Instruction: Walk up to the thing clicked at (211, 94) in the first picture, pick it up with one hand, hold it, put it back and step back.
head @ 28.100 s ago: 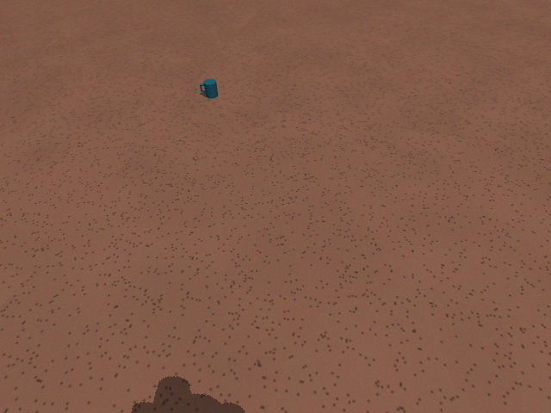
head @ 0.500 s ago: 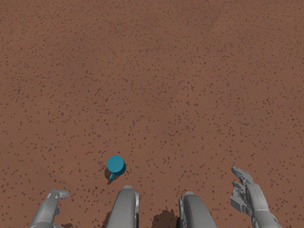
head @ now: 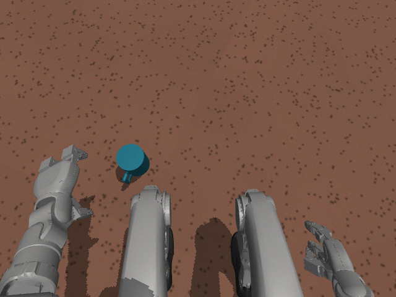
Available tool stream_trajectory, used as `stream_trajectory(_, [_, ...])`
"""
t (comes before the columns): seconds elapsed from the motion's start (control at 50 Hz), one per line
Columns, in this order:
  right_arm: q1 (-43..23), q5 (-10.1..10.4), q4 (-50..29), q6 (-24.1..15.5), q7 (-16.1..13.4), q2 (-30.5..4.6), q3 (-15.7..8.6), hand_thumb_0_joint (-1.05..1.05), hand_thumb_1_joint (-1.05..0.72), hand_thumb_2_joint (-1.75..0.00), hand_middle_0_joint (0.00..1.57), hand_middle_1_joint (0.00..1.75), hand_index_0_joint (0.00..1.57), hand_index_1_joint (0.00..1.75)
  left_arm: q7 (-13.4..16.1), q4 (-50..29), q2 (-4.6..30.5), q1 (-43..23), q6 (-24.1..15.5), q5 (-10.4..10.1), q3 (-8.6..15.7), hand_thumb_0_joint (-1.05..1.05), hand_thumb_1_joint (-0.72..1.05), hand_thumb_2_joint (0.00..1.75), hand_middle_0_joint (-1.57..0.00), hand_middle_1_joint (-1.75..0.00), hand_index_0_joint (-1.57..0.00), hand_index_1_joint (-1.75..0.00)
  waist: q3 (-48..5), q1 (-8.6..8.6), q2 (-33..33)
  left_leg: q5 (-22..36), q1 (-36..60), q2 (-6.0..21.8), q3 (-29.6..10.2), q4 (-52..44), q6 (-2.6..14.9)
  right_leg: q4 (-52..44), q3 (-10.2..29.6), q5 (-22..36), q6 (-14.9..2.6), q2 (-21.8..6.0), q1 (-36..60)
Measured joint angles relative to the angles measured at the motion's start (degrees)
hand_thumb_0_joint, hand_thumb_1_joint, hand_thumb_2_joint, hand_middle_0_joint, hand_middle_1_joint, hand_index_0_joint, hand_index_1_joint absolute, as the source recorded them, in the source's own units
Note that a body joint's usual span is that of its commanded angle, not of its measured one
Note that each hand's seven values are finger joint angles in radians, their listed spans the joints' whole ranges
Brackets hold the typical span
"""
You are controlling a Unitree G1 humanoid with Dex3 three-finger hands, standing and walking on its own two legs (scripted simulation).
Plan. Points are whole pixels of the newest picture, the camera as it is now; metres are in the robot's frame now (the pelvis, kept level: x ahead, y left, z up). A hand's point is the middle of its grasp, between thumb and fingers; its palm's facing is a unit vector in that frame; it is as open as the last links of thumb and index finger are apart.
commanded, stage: rise first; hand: left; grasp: from above
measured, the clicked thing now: (132, 165) +0.43 +0.25 -0.40
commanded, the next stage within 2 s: approach in 1.32 s
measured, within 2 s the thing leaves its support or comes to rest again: neither
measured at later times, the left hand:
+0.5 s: hand (94, 178) +0.35 +0.30 -0.23, palm faces -0.44 -0.17 -0.88, open 14.3 cm
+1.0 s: hand (103, 170) +0.38 +0.30 -0.26, palm faces -0.44 -0.08 -0.89, open 14.2 cm
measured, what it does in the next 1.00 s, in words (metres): lowers itself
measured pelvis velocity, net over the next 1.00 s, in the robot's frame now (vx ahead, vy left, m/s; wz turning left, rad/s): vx -0.01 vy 0.00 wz -0.06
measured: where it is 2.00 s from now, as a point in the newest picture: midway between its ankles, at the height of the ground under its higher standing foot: (203, 273)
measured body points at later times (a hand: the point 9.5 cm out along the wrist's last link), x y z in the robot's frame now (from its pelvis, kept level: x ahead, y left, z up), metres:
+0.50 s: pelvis -0.01 +0.00 -0.07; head +0.19 +0.05 +0.33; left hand +0.37 +0.31 -0.18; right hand +0.10 -0.28 -0.19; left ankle +0.10 +0.13 -0.41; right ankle +0.08 -0.13 -0.41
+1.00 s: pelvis -0.01 +0.00 -0.10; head +0.21 +0.04 +0.29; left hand +0.40 +0.30 -0.21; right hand +0.09 -0.27 -0.23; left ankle +0.10 +0.13 -0.41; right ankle +0.08 -0.13 -0.41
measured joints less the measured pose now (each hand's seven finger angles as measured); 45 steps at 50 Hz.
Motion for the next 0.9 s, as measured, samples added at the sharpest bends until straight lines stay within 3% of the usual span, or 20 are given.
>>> stream_trajectory(0.18, [3.56, -0.66, 2.32, 1.77, 0.36, 0.54, 0.84, 0.01, -0.88, -0.89, 0.20, 0.30, 0.21, 0.30, 0.42, 9.70, 3.24, -6.83, -3.68, 6.07, -0.80, 0.00, -0.55, 1.06, -0.07, -1.04, -0.05, -1.05, 0.02, -1.85, 0.25, 0.80, -5.42, 0.00, -0.93, 5.28, 0.17, 5.06, -0.51, 0.77, 0.08, 0.54, -5.18])
stream_trajectory(0.42, [3.55, -2.26, 3.77, 3.28, 1.81, -0.66, 0.96, 0.01, -0.90, -0.90, 0.20, 0.30, 0.20, 0.30, 6.40, 16.32, 5.38, -12.04, -6.88, 14.96, -0.51, 0.00, -0.57, 1.07, -0.08, -1.00, -0.06, -1.01, 1.04, -3.11, -1.25, 0.69, -11.19, -0.41, -2.20, 11.25, 0.19, 10.23, -1.27, 0.38, 0.57, 0.81, -9.93])
stream_trajectory(0.7, [1.15, -4.22, 4.34, 3.08, 2.88, 0.92, 1.78, 0.01, -0.91, -0.90, 0.20, 0.30, 0.20, 0.30, 9.95, 21.85, 5.84, -16.50, -5.87, 19.57, -1.93, 0.00, -0.57, 1.05, -0.09, -0.97, -0.06, -0.99, 1.50, -3.96, -1.75, 0.36, -14.39, -0.35, -2.52, 14.78, 0.31, 13.60, -1.28, 0.04, 0.76, 1.24, -12.98])
stream_trajectory(0.9, [1.57, -5.05, 5.01, 3.36, 3.45, 1.17, 2.10, 0.01, -0.91, -0.90, 0.20, 0.30, 0.21, 0.30, 11.39, 23.82, 6.62, -17.78, -7.43, 21.63, -0.69, 0.00, -0.56, 1.04, -0.09, -0.99, -0.07, -0.99, 2.10, -4.38, -1.82, -0.39, -16.06, -0.11, -2.99, 16.96, -0.18, 15.88, -1.47, -0.43, 0.71, 1.70, -15.05])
